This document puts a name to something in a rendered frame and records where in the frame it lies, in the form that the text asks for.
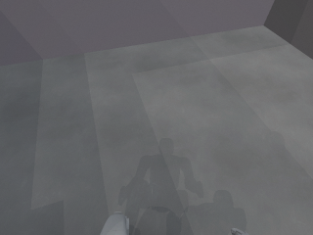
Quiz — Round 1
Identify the robot left thigh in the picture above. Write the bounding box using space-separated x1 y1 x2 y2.
100 213 129 235

